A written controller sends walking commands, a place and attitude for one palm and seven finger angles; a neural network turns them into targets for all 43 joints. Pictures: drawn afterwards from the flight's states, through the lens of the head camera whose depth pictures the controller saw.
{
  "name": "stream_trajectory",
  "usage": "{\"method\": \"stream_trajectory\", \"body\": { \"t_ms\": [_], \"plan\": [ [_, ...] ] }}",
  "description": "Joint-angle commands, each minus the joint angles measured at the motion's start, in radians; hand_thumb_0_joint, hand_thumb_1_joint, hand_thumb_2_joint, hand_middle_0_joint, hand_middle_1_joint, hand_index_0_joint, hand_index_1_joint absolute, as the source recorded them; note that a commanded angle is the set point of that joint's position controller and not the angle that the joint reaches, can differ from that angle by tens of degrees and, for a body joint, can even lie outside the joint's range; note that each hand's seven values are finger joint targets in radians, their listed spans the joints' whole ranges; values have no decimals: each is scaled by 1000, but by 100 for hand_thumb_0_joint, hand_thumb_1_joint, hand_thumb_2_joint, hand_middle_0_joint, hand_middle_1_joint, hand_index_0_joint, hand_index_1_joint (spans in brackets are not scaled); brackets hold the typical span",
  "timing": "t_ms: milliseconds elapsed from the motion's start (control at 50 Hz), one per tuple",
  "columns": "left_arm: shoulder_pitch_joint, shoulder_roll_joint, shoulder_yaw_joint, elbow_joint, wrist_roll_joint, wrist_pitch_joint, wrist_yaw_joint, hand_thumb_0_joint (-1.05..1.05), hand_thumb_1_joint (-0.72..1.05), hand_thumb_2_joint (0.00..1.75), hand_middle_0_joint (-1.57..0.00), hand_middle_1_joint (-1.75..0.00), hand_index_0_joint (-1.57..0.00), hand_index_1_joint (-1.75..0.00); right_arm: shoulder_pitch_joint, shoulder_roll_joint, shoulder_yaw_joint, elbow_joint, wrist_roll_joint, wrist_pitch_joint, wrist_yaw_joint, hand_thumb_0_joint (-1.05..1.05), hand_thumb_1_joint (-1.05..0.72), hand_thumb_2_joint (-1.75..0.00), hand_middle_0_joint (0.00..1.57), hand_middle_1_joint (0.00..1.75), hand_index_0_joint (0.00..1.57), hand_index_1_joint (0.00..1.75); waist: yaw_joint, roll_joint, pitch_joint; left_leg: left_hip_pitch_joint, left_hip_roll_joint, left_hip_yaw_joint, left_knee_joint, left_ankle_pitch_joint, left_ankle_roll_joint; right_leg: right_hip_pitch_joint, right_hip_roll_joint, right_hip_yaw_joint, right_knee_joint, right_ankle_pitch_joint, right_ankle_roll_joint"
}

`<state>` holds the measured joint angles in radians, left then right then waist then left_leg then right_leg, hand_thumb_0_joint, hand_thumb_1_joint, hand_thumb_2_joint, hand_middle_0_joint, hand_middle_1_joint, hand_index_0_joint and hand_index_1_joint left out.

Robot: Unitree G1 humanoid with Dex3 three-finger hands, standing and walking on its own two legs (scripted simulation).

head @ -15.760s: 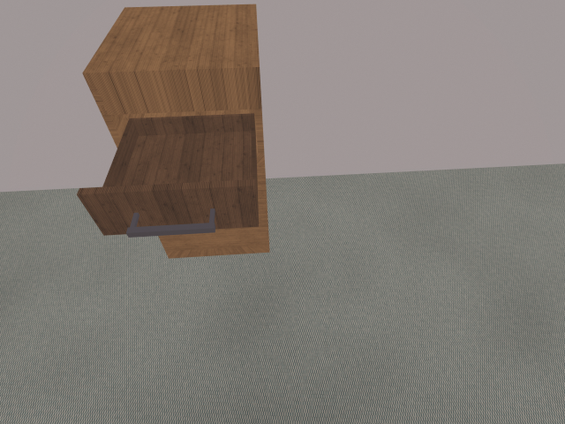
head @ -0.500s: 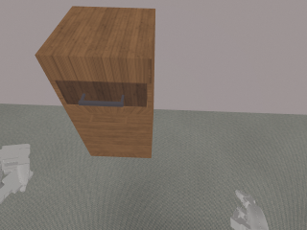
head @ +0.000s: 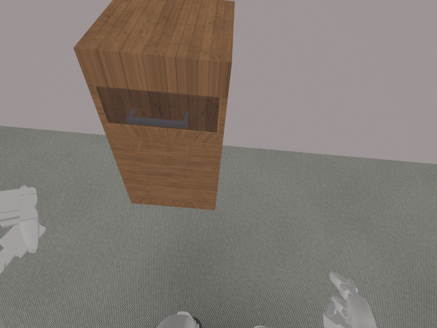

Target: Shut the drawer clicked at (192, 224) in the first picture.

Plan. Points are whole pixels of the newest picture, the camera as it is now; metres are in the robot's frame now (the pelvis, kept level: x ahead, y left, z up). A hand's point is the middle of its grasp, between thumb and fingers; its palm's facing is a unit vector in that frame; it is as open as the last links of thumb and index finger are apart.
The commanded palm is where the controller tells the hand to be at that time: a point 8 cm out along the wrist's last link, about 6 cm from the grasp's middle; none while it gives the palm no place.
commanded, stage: step back with the hand held close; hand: left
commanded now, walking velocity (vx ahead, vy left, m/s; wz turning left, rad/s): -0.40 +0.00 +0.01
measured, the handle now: (158, 118) +0.73 +0.22 -0.12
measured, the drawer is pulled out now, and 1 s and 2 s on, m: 0.00 0.00 0.00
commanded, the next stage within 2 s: stop stepping back and stand still in 0.26 s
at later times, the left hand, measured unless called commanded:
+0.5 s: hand (20, 319) +0.11 +0.20 +0.19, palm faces +0.24 -0.82 -0.52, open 3.2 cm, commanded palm +0.03 +0.26 +0.19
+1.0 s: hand out of the picture +0.07 +0.23 +0.20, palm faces +0.28 -0.82 -0.50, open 3.2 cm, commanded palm +0.01 +0.28 +0.19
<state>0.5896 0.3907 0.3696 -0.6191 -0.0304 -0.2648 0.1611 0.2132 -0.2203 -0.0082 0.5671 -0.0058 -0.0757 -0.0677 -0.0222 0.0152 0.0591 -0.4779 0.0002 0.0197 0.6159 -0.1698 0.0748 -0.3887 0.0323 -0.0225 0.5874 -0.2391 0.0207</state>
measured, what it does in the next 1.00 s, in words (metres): walks backwards: right foot, then left foot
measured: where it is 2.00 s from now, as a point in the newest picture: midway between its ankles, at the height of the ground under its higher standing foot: outside the picture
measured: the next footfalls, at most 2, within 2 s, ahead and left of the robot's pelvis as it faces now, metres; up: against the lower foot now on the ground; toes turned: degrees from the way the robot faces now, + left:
right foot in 0.24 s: -0.11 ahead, -0.11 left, +0.00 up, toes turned -5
left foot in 0.68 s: -0.05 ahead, +0.12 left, +0.00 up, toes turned +0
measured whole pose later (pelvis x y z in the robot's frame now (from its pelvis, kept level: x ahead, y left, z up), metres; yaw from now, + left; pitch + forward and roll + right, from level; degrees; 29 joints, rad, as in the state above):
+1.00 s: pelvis -0.13 +0.01 +0.01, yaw -2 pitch +0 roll -2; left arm 0.70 0.43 0.40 -0.65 -0.06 -0.25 0.14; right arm 0.19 -0.16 0.02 0.58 0.02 -0.09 -0.02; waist -0.03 0.03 0.01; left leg -0.33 0.04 0.03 0.57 -0.25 0.00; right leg -0.21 0.01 -0.05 0.49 -0.29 -0.01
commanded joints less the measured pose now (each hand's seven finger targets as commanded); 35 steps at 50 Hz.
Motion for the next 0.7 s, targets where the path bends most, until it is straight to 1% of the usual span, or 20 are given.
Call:
{"method": "stream_trajectory", "body": {
  "t_ms": [0, 40, 140, 200, 240, 260, 280, 320, 340, 360, 400, 420, 440, 460, 480, 520, 560, 620, 640, 680],
  "plan": [
    [2, 193, 195, -239, 11, -77, 17, 0, 90, 90, -140, -160, -140, -160, -84, -126, -58, -169, -6, -73, -11, 0, -90, -90, 20, 30, 20, 30, 15, 219, -166, -255, 295, -363, -484, -546, 68, 323, 55, 47, 342, -119, -7],
    [55, 186, 196, -222, 2, -79, 11, 0, 90, 90, -140, -160, -140, -160, -92, -126, -63, -171, -5, -83, -2, 0, -90, -90, 20, 30, 20, 30, 18, 150, -180, -175, 282, -331, -435, -471, 65, 275, 60, 54, 308, -185, -15],
    [78, 156, 145, -215, -44, -95, -6, 0, 90, 90, -140, -160, -140, -160, -74, -113, -52, -91, -22, -99, 16, 0, -90, -90, 20, 30, 20, 30, 9, 195, -193, 107, 230, -244, -426, -280, -10, 168, 42, 2, -47, -314, -48],
    [15, 198, 152, -238, -40, -126, -16, 0, 90, 90, -140, -160, -140, -160, -52, -102, -56, -43, -27, -80, 25, 0, -90, -90, 20, 30, 20, 30, 9, 71, -241, 343, 161, -131, -211, 75, -72, 92, -59, 90, -366, -95, -75],
    [-36, 233, 175, -254, -40, -141, -8, 0, 90, 90, -140, -160, -140, -160, -64, -83, -47, -39, -16, -65, 18, 0, -90, -90, 20, 30, 20, 30, 4, -30, -281, 457, 88, -15, -15, 159, -68, -12, -173, 135, -321, 225, -80],
    [-54, 273, 213, -259, -44, -145, -4, 0, 90, 90, -140, -160, -140, -160, -99, -84, -42, -60, -11, -72, 9, 0, -90, -90, 20, 30, 20, 30, 11, -25, -301, 484, 88, 11, -30, 213, -59, -10, -161, 83, -260, 337, -55],
    [-72, 206, 146, -269, -46, -139, -14, 0, 90, 90, -140, -160, -140, -160, -88, -96, -60, -60, 5, -75, 3, 0, -90, -90, 20, 30, 20, 30, -10, -82, -323, 524, 80, 1, -52, 328, -44, 27, -93, 25, -190, 399, 1],
    [1, 241, 196, -246, -55, -107, -25, 0, 90, 90, -140, -160, -140, -160, -127, -120, -62, -106, 12, -72, 2, 0, -90, -90, 20, 30, 20, 30, 10, 48, -341, 563, 146, -94, -141, 479, 4, 11, 8, -6, -34, 232, 41],
    [38, 225, 195, -221, -63, -101, -33, 0, 90, 90, -140, -160, -140, -160, -133, -117, -55, -114, 8, -72, 8, 0, -90, -90, 20, 30, 20, 30, 14, 134, -325, 519, 197, -161, -230, 431, 34, 14, 45, -5, 59, -25, 32],
    [92, 214, 202, -192, -75, -80, -39, 0, 90, 90, -140, -160, -140, -160, -131, -107, -51, -127, 1, -66, 16, 0, -90, -90, 20, 30, 20, 30, 28, 208, -321, 439, 234, -208, -327, 206, 33, 48, 60, -1, 79, -313, 1],
    [128, 224, 238, -197, -86, -45, -37, 0, 90, 90, -140, -160, -140, -160, -155, -109, -47, -148, -7, -40, 19, 0, -90, -90, 20, 30, 20, 30, 38, 247, -189, 103, 185, -157, -445, -380, -57, 215, 66, -51, -82, -383, -64],
    [146, 252, 270, -203, -82, -34, -35, 0, 90, 90, -140, -160, -140, -160, -156, -106, -50, -164, 0, -25, 16, 0, -90, -90, 20, 30, 20, 30, 32, 201, -174, 61, 97, -57, -317, -394, -104, 217, 23, -25, -201, -364, -85],
    [177, 247, 257, -176, -79, -27, -31, 0, 90, 90, -140, -160, -140, -160, -134, -83, -52, -156, 17, -7, 19, 0, -90, -90, 20, 30, 20, 30, 15, -50, -139, 191, -16, 62, 99, -253, -134, -61, -169, 180, -408, -482, -124],
    [163, 233, 230, -175, -89, -12, -26, 0, 90, 90, -140, -160, -140, -160, -129, -88, -63, -139, 27, 8, 22, 0, -90, -90, 20, 30, 20, 30, 26, -280, -54, 154, -54, -27, 480, -224, -134, -310, -388, 444, -536, -612, -203],
    [129, 188, 195, -150, -82, 3, -20, 0, 90, 90, -140, -160, -140, -160, -128, -94, -68, -110, 28, 18, 24, 0, -90, -90, 20, 30, 20, 30, 5, -259, 23, 24, -19, -96, 630, -171, -120, -328, -417, 394, -519, -508, -228],
    [81, 165, 173, -173, -69, 17, -31, 0, 90, 90, -140, -160, -140, -160, -112, -63, -52, -109, 32, 21, 28, 0, -90, -90, 20, 30, 20, 30, -22, -130, -61, -70, 35, -65, 535, -104, -107, -94, -316, 193, -380, -207, -195],
    [41, 153, 125, -106, -32, 1, -3, 0, 90, 90, -140, -160, -140, -160, -152, -63, -33, -128, 35, -21, -1, 0, -90, -90, 20, 30, 20, 30, -1, -114, 4, 15, 59, -9, 190, -168, -77, 15, -255, 138, -317, 15, -146],
    [-51, 103, 44, -59, -5, 0, 16, 0, 90, 90, -140, -160, -140, -160, -118, -101, -34, -81, 22, -80, -21, 0, -90, -90, 20, 30, 20, 30, 3, -80, -25, 201, 15, 59, -162, -48, -41, 133, -213, 96, -197, 256, -89],
    [-80, 111, 47, -98, -3, -6, 19, 0, 90, 90, -140, -160, -140, -160, -92, -112, -42, -79, 19, -96, -24, 0, -90, -90, 20, 30, 20, 30, 7, -40, -76, 290, 44, 28, -227, 39, -24, 168, -183, 90, -102, 364, -55],
    [-145, 156, 62, -204, 7, -17, 26, 0, 90, 90, -140, -160, -140, -160, -55, -135, -52, -100, 25, -103, -22, 0, -90, -90, 20, 30, 20, 30, 15, 64, -194, 513, 176, -102, -131, 488, 37, 91, -100, 42, 71, 373, 14]
  ]
}}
